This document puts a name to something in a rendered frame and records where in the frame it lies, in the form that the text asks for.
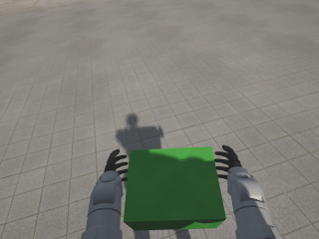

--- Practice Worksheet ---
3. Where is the robot left hand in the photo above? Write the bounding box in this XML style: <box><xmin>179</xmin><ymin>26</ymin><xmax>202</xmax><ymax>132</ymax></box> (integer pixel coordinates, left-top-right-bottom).
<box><xmin>104</xmin><ymin>149</ymin><xmax>128</xmax><ymax>182</ymax></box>

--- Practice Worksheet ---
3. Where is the robot right hand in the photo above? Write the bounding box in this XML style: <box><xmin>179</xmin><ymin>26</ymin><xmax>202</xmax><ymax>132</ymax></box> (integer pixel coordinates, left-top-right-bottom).
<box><xmin>214</xmin><ymin>145</ymin><xmax>242</xmax><ymax>179</ymax></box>

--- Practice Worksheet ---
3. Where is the right robot forearm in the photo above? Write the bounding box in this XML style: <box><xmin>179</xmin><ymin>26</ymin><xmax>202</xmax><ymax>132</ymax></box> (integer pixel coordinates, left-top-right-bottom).
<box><xmin>227</xmin><ymin>166</ymin><xmax>282</xmax><ymax>239</ymax></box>

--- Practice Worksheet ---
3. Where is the carton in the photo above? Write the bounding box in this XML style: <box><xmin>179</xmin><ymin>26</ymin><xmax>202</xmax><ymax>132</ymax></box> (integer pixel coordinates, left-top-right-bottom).
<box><xmin>123</xmin><ymin>146</ymin><xmax>226</xmax><ymax>231</ymax></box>

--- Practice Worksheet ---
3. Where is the left robot forearm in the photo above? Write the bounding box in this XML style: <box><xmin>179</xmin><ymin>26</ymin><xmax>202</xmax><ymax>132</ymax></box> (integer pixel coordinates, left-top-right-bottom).
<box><xmin>81</xmin><ymin>170</ymin><xmax>124</xmax><ymax>239</ymax></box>

